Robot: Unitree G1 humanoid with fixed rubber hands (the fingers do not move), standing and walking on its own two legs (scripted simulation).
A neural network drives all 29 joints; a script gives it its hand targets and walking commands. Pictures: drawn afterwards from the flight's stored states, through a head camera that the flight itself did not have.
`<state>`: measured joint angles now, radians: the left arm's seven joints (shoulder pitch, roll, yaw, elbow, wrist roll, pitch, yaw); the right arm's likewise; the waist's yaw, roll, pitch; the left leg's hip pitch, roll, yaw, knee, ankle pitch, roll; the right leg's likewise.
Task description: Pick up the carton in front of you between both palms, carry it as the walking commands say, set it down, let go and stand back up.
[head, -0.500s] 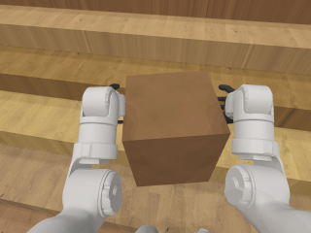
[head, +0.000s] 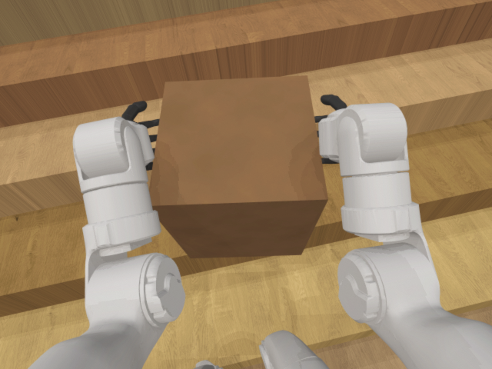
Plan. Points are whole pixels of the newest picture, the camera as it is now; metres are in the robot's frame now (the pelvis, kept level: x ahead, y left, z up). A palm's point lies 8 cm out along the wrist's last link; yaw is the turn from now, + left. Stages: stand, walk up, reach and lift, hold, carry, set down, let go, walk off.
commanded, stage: carry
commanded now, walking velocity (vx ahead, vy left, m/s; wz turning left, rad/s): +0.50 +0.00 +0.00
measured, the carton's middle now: (241, 178) +0.41 -0.06 +0.07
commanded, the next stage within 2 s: none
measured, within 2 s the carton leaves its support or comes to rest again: neither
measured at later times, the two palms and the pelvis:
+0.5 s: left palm out of the picture +0.66 +0.07 +0.31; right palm out of the picture +0.70 -0.21 +0.29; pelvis +0.30 -0.12 +0.16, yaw +1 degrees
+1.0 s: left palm out of the picture +0.97 +0.05 +0.45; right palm out of the picture +0.93 -0.23 +0.44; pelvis +0.55 -0.06 +0.30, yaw +0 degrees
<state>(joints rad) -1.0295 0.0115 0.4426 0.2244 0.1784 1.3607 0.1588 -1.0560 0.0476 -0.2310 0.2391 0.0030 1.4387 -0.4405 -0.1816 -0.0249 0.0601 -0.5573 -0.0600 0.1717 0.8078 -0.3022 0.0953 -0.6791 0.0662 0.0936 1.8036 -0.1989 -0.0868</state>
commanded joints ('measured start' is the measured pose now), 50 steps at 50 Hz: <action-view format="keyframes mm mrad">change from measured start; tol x64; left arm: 1 -826 -928 -433 -44 -407 35 -243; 50 -839 -1111 -444 2 -474 11 -285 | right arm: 1 -973 1145 414 -121 520 -57 553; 50 -948 1176 359 -145 449 -93 548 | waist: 1 103 -15 -622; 50 114 106 -710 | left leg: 1 640 314 -634 -340 79 182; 12 432 240 -232 -757 232 85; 16 363 214 45 -132 1560 35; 18 -6 -51 -162 724 167 -140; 35 -1179 84 -166 1325 -428 16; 43 205 -48 114 199 101 54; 46 705 372 -867 -311 1303 335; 50 648 287 -612 -204 565 193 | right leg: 1 -273 -107 72 -8 -111 -38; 9 -1048 -152 -46 302 -538 -67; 16 447 81 -410 -794 -55 -42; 18 728 -293 627 -1391 261 -244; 38 1128 -308 88 -1492 410 -95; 43 705 -278 -269 -1157 1723 -4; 46 244 109 27 -4 -39 128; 50 -125 -7 73 47 -45 24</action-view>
